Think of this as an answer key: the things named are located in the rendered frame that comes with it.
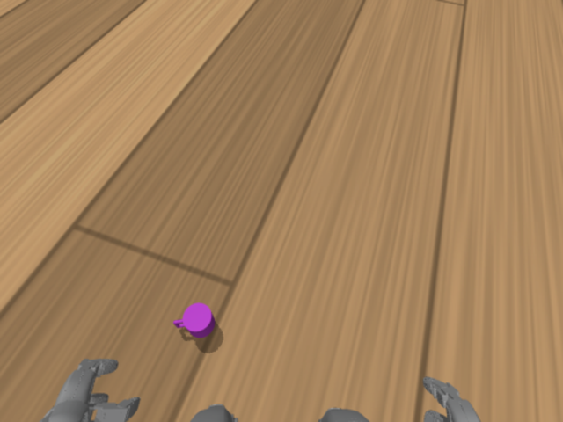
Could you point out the left robot arm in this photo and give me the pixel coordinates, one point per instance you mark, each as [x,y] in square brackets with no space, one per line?
[68,411]

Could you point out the left robot hand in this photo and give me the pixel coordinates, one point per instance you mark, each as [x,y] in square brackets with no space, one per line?
[79,387]

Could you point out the right robot hand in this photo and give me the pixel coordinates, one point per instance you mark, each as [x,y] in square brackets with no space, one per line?
[458,410]

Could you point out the mug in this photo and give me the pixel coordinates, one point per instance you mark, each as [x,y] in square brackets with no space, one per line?
[198,319]

